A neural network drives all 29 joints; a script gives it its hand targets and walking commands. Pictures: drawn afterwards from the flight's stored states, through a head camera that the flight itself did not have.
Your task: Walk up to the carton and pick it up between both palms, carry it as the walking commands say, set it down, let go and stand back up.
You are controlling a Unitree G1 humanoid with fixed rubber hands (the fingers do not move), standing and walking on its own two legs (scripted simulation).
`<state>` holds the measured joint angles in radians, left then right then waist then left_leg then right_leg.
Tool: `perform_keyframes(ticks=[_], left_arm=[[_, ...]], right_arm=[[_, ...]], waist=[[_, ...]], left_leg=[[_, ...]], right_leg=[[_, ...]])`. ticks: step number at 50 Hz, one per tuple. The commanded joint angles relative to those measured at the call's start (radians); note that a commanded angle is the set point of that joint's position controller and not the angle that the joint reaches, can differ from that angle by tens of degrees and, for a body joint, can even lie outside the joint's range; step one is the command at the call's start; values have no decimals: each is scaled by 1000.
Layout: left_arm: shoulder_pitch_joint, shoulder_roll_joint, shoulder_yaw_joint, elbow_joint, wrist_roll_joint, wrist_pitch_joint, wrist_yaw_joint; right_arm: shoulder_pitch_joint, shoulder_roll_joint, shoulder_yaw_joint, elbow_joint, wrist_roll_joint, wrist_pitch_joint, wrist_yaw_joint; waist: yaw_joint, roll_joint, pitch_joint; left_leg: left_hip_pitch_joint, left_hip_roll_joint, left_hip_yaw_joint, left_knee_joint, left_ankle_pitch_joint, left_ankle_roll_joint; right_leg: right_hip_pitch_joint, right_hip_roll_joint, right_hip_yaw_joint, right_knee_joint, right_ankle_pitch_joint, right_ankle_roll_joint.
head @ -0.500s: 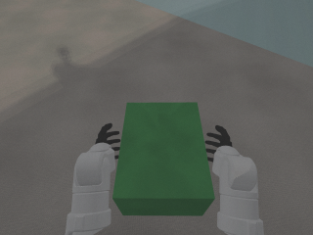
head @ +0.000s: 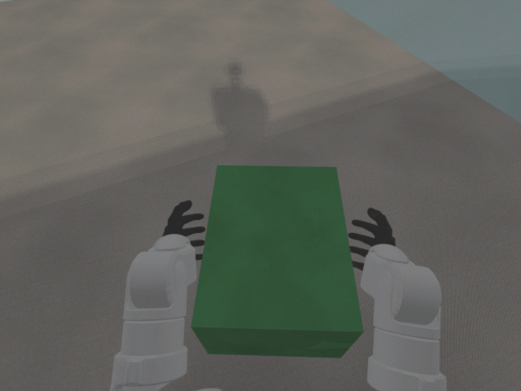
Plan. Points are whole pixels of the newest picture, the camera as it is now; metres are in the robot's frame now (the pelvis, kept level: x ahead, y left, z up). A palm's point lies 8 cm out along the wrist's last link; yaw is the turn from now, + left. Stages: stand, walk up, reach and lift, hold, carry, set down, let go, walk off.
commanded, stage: carry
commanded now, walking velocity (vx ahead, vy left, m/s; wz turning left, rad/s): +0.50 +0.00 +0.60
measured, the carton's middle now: (275, 255) +0.33 -0.01 -0.02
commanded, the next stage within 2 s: none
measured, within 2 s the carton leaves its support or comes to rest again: neither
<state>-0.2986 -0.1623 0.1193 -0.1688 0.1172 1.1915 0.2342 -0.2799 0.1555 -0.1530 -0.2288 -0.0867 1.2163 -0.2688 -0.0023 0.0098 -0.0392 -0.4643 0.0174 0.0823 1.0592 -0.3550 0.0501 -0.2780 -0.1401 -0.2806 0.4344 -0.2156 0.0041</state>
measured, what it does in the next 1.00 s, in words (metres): walks ahead, turning left: left foot, then right foot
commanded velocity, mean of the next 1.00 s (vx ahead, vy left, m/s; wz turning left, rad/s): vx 0.50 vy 0.00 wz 0.60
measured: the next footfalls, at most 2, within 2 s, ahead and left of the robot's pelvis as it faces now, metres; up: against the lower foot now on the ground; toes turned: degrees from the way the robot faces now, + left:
left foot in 0.28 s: +0.34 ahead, +0.13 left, +0.00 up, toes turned +15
right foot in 0.74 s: +0.69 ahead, +0.04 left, +0.00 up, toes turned +13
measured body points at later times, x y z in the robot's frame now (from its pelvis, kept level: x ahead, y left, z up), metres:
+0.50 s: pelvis +0.32 +0.08 -0.01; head +0.38 +0.10 +0.44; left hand +0.61 +0.28 +0.04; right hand +0.65 -0.02 +0.05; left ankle +0.31 +0.12 -0.74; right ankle +0.37 -0.07 -0.69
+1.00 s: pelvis +0.65 +0.16 +0.01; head +0.68 +0.16 +0.45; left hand +0.82 +0.45 +0.09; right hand +0.99 +0.21 +0.08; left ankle +0.63 +0.31 -0.68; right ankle +0.65 +0.04 -0.74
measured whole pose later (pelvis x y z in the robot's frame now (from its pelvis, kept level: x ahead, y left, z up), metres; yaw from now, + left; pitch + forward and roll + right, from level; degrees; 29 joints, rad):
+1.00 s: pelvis +0.65 +0.16 +0.01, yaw +34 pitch +4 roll +2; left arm -0.31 -0.17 0.15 -0.22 0.11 1.19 0.24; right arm -0.31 0.17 -0.14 -0.24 -0.12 1.20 -0.25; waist 0.01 0.00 -0.02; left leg -0.59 0.07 0.11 0.87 -0.22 0.03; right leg -0.10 -0.15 -0.33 0.33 -0.26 0.03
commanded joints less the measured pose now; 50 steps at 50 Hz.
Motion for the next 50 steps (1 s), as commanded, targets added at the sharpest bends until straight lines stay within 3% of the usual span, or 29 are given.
perform_keyframes(ticks=[1,4,7,9,11,12,13,14,15,16,17,19,21,24,30,33,35,36,37,38,39,40,41,42,44,47,50], left_arm=[[-468,-1046,-642,-75,-450,-6,-415],[-436,-1025,-633,-60,-448,6,-430],[-414,-1020,-632,-50,-441,17,-437],[-412,-1015,-634,-53,-439,21,-440],[-416,-1005,-632,-64,-436,27,-442],[-415,-1004,-632,-64,-433,30,-444],[-425,-1001,-627,-57,-425,32,-444],[-451,-993,-613,-34,-408,32,-442],[-443,-1013,-621,-2,-401,45,-444],[-441,-995,-634,23,-408,43,-441],[-447,-1013,-617,22,-400,31,-433],[-485,-1071,-622,-34,-405,3,-425],[-504,-1096,-638,-103,-423,-21,-415],[-454,-1076,-659,-142,-428,-29,-401],[-389,-1020,-682,-139,-414,-3,-390],[-425,-998,-685,-128,-427,9,-396],[-443,-989,-678,-108,-437,15,-401],[-440,-988,-672,-91,-439,15,-404],[-408,-976,-655,-54,-435,12,-406],[-398,-967,-620,7,-413,4,-405],[-380,-990,-607,16,-412,-3,-403],[-375,-1010,-621,-7,-413,-4,-405],[-399,-1023,-632,-39,-421,-4,-406],[-442,-1031,-637,-74,-429,-6,-406],[-478,-1028,-636,-88,-435,-4,-413],[-469,-1001,-626,-81,-446,3,-431],[-443,-988,-618,-65,-443,13,-444]], right_arm=[[-513,977,690,-30,425,-1,450],[-463,976,684,-19,392,-2,431],[-457,971,688,-26,379,0,427],[-469,976,688,-25,380,2,430],[-471,991,689,-12,385,3,434],[-475,1001,691,-6,392,3,435],[-486,1011,691,-2,398,4,437],[-497,1022,681,14,394,12,441],[-432,1002,658,94,372,18,445],[-415,988,643,131,362,18,453],[-457,1012,646,113,383,10,459],[-502,1069,667,67,413,-11,464],[-527,1095,682,-12,433,-30,467],[-485,1050,678,-67,426,-31,456],[-381,979,667,-38,406,-6,453],[-390,963,658,-22,398,5,450],[-395,959,658,-10,395,12,447],[-392,956,660,-1,397,14,446],[-428,946,667,-7,403,15,446],[-465,948,689,-21,412,21,450],[-486,933,696,-23,412,20,457],[-491,966,707,-22,427,16,463],[-501,984,713,-25,449,13,468],[-507,988,712,-25,458,10,470],[-517,997,699,-17,454,4,461],[-485,996,692,-15,419,0,435],[-458,990,694,-14,395,-2,419]], waist=[[16,-181,-245],[20,-202,-224],[25,-205,-190],[22,-232,-188],[6,-282,-230],[-13,-272,-273],[-39,-203,-331],[-50,-77,-305],[-5,191,-305],[-10,171,-355],[-15,109,-324],[-8,12,-301],[-6,9,-343],[-7,54,-352],[-16,75,-297],[-24,103,-245],[-16,110,-252],[4,79,-311],[46,12,-410],[17,-314,-484],[12,-292,-440],[11,-167,-400],[14,-70,-359],[14,-52,-309],[14,-113,-256],[14,-173,-229],[20,-202,-198]], left_leg=[[-171,67,-9,-139,38,-17],[-181,57,50,-289,156,-20],[-111,23,130,-410,248,5],[-38,-20,170,-455,282,28],[89,-81,216,-467,286,43],[210,-112,242,-538,306,55],[395,-137,237,-638,303,55],[536,-21,30,-613,220,55],[669,259,-477,-674,476,195],[770,332,-675,-763,489,309],[755,320,-569,-739,515,303],[590,260,-389,-722,620,236],[507,208,-265,-743,558,198],[564,194,-265,-772,550,211],[628,125,-197,-710,839,169],[606,112,-189,-687,919,162],[527,79,-135,-564,1054,127],[429,57,-90,-410,1015,88],[234,41,-78,-182,800,52],[-83,-91,-29,103,166,10],[-186,-65,-104,242,-88,19],[-202,12,-131,270,-52,24],[-198,54,-128,230,9,21],[-195,84,-113,157,36,13],[-153,80,-61,7,60,-7],[-197,69,3,-121,108,-21],[-177,51,67,-290,188,-20]], right_leg=[[344,-275,228,-232,153,-84],[386,-237,75,-200,325,-56],[386,-215,-26,-185,447,-21],[413,-212,-74,-107,702,4],[429,-210,-111,53,949,38],[409,-194,-137,200,972,62],[330,-160,-144,431,849,90],[88,-147,-39,649,369,119],[-237,1,38,877,-402,180],[-435,43,225,1005,-444,168],[-501,-22,270,1012,-364,142],[-414,-60,284,820,-237,106],[-298,-38,255,650,-212,93],[-358,-1,234,496,-159,104],[-388,60,184,287,68,89],[-317,93,149,178,92,66],[-106,151,80,51,96,49],[119,145,59,-32,172,37],[409,0,196,-18,124,2],[625,-344,712,-92,231,-132],[610,-408,812,-141,339,-187],[545,-389,680,-115,328,-175],[477,-359,550,-122,315,-148],[416,-335,455,-156,256,-117],[339,-281,309,-221,127,-84],[378,-260,184,-232,250,-80],[393,-214,33,-194,401,-49]])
